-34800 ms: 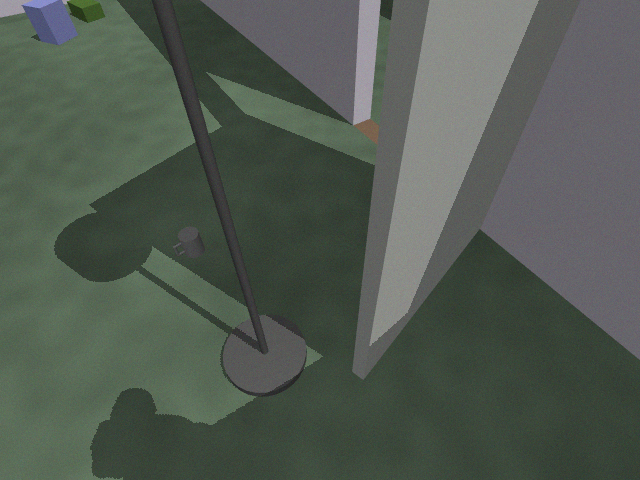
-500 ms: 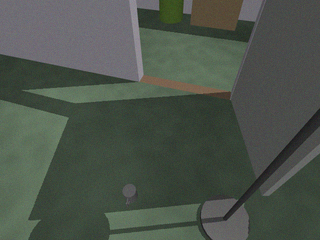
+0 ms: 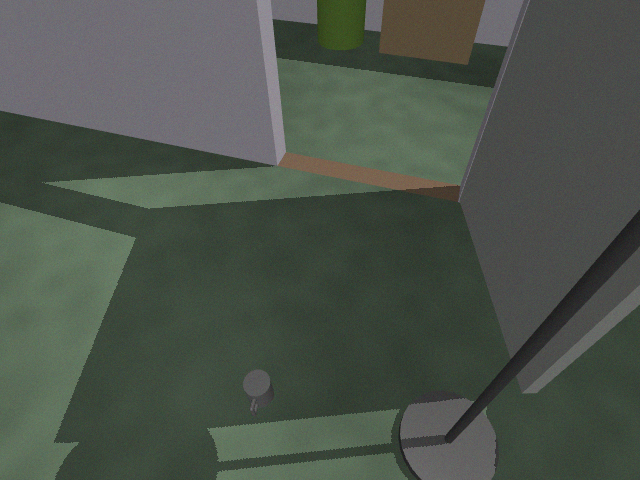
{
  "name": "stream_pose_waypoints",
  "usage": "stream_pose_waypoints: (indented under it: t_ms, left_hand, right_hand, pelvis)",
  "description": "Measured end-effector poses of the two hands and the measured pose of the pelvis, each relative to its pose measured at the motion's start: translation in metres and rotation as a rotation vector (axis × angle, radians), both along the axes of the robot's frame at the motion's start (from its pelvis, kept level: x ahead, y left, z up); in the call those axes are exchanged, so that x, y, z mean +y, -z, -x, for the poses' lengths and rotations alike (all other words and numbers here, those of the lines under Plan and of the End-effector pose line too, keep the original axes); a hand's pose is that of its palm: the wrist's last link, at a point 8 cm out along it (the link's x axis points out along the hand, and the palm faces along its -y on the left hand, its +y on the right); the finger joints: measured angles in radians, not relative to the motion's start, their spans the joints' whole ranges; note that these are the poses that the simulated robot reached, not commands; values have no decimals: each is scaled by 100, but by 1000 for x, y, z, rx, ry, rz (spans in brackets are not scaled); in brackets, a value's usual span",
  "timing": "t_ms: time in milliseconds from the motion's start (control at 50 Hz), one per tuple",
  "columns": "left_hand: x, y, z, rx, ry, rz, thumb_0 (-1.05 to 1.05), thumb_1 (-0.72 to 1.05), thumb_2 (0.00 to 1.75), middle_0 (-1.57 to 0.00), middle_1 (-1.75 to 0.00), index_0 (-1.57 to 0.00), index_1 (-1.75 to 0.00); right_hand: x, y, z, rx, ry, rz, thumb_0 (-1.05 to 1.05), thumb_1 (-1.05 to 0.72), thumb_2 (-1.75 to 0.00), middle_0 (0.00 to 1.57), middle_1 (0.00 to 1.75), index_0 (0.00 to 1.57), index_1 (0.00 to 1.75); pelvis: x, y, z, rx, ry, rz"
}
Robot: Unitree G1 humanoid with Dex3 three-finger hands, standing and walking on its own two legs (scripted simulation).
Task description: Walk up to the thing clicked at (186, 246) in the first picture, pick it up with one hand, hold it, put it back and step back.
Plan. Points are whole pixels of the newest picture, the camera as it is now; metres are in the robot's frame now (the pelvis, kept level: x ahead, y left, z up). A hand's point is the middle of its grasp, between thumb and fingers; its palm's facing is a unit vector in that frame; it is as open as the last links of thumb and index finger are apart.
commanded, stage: stand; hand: left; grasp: from above
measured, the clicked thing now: (257, 394) +0.47 +0.24 -0.73
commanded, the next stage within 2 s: rise first in 0.80 s
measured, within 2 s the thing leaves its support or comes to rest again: neither
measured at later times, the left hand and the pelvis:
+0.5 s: hand out of the picture +0.07 +0.25 -0.16, palm faces -0.04 -0.94 -0.34, open 7.4 cm; pelvis +0.00 +0.00 +0.00, yaw +0 degrees
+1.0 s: hand out of the picture +0.10 +0.25 -0.16, palm faces +0.03 -0.94 -0.34, open 7.6 cm; pelvis -0.01 +0.00 +0.00, yaw +1 degrees
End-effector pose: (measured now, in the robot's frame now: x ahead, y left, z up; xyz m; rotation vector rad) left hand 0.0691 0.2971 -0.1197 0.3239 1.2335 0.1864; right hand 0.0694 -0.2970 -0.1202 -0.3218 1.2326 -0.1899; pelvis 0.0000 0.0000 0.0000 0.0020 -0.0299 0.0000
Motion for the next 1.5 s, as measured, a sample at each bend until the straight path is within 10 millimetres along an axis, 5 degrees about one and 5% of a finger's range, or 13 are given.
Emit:
stream_pose_waypoints:
  t_ms: [960, 1160, 1340, 1500]
  left_hand:
    - [-1, -1, -7, -43, -15, -1, 1, 88, 91, -20, -32, -20, -33]
    - [0, 11, -74, -156, 54, -8, 1, 42, 92, -14, -76, -15, -75]
    - [4, 27, -69, -82, 79, -54, 1, -17, 95, -8, -102, -10, -100]
    - [4, 44, -66, -99, 131, -76, 0, -44, 96, -8, -107, -8, -107]
  right_hand:
    - [3, 0, 1, -43, 14, 0, 0, -91, -90, 20, 30, 20, 30]
    - [38, 10, -13, -195, 19, -61, 0, -93, -91, 20, 30, 20, 30]
    - [54, 19, -35, -296, 1, -82, 1, -91, -90, 20, 30, 20, 30]
    - [57, 30, -63, -374, -36, -53, 1, -90, -90, 20, 30, 20, 30]
  pelvis:
    - [1, 2, 1, 19, -2, 0]
    - [3, 22, 14, 140, 4, 3]
    - [12, 41, 7, 204, 9, 10]
    - [16, 65, 4, 261, 4, 19]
